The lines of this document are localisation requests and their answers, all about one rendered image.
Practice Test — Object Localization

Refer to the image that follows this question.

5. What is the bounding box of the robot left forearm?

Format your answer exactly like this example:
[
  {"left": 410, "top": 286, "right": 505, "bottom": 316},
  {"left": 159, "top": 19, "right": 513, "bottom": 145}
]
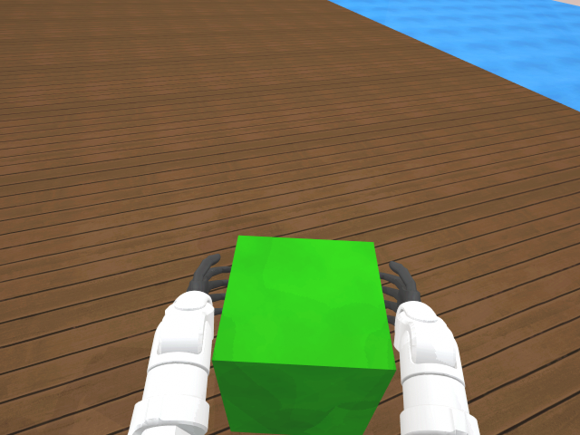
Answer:
[{"left": 128, "top": 291, "right": 214, "bottom": 435}]

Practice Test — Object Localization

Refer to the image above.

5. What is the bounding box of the robot right forearm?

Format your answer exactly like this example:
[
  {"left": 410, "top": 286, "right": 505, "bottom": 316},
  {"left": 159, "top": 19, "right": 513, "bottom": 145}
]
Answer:
[{"left": 394, "top": 301, "right": 480, "bottom": 435}]

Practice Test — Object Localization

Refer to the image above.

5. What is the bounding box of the left robot hand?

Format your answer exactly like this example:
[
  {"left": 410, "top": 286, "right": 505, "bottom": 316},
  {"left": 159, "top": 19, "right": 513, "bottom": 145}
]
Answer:
[{"left": 186, "top": 254, "right": 231, "bottom": 315}]

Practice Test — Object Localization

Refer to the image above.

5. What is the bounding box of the right robot hand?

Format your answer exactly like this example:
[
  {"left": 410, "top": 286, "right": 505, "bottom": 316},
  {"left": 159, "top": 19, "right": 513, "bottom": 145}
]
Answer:
[{"left": 379, "top": 261, "right": 421, "bottom": 326}]

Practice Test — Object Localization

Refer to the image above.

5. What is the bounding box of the carton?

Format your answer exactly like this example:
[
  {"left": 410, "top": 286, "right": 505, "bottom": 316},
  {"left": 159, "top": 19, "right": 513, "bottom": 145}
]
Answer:
[{"left": 212, "top": 236, "right": 396, "bottom": 435}]

